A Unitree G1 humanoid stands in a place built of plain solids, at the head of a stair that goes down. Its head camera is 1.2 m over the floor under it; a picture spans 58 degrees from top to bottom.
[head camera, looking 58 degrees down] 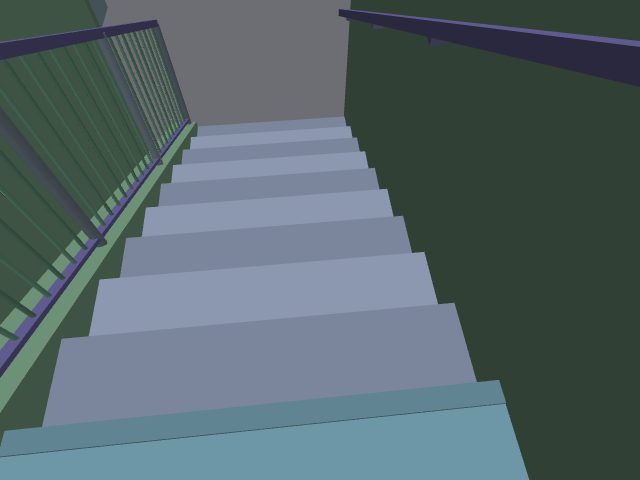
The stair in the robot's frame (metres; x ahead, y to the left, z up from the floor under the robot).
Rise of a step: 0.17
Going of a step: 0.30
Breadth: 1.30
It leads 6 degrees to the left of straight ahead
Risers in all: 10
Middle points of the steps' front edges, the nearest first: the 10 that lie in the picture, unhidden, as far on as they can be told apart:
0.24 0.16 0.00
0.54 0.19 -0.16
0.83 0.22 -0.33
1.13 0.25 -0.49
1.43 0.28 -0.66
1.73 0.31 -0.83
2.03 0.34 -1.00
2.33 0.37 -1.16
2.63 0.40 -1.33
2.92 0.43 -1.50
